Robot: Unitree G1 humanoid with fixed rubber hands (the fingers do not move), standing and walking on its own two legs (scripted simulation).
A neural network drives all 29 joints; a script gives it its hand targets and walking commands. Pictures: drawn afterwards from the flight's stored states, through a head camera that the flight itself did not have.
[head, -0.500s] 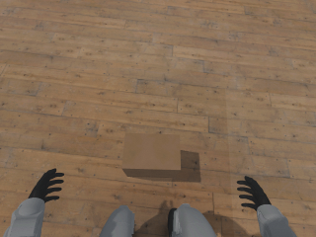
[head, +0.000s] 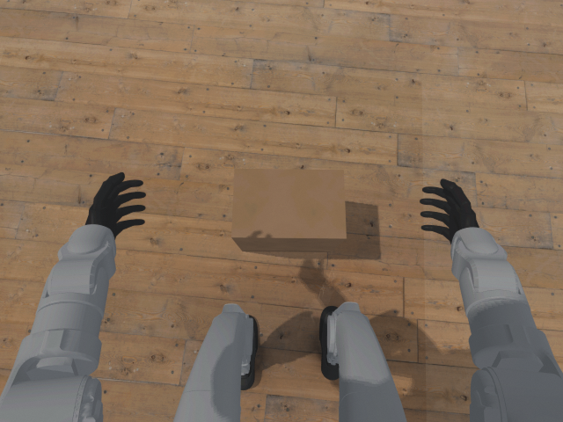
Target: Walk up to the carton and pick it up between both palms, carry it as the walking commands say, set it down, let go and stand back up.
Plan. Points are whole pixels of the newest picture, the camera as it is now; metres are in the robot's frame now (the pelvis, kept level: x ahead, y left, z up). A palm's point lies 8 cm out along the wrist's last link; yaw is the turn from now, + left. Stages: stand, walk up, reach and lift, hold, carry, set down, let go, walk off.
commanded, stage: reach and lift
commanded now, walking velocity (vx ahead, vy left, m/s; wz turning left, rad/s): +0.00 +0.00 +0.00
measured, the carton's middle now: (287, 215) +0.49 -0.01 -0.55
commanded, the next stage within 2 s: none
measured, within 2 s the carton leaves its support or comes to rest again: neither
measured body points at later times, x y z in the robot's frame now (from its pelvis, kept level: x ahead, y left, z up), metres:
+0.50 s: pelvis +0.00 -0.02 -0.03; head +0.31 -0.02 +0.30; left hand +0.50 +0.24 -0.14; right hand +0.51 -0.23 -0.15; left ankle +0.06 +0.11 -0.65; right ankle +0.09 -0.15 -0.65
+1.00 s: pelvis -0.02 -0.02 -0.13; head +0.31 +0.00 +0.18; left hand +0.50 +0.23 -0.26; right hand +0.50 -0.22 -0.27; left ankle +0.06 +0.11 -0.65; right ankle +0.09 -0.15 -0.65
